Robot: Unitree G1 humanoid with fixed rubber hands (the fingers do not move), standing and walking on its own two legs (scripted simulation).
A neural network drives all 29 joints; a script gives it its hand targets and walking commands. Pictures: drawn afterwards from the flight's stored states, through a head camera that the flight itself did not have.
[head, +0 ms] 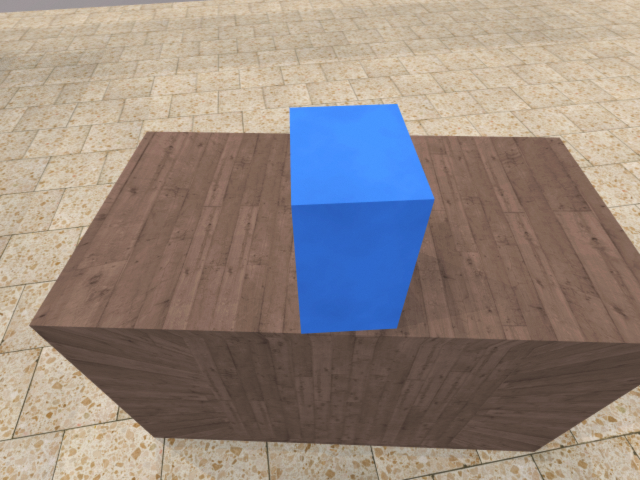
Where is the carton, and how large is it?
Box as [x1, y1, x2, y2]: [290, 104, 434, 333]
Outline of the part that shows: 397,104 290,108 291,208 301,333 396,328 434,199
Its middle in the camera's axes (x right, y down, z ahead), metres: +0.05 -0.03 +0.61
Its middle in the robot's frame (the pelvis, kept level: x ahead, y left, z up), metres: +0.49 -0.04 +0.04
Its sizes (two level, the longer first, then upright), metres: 0.214 0.161 0.289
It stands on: a pedestal, 0.66 m high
